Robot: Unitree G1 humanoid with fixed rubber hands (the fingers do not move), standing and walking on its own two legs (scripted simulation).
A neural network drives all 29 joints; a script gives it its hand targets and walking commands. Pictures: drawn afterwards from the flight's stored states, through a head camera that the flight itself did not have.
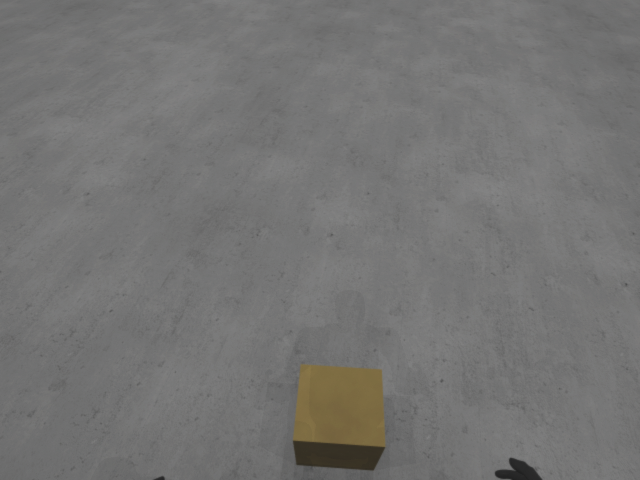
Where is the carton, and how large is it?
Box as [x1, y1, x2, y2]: [293, 364, 384, 470]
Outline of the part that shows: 301,364 293,435 296,463 303,465 373,470 384,448 381,369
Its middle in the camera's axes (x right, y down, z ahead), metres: +0.04 +0.50 +1.05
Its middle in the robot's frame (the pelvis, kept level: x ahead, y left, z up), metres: +0.40 -0.02 -0.64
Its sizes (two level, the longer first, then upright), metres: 0.218 0.188 0.246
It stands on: the floor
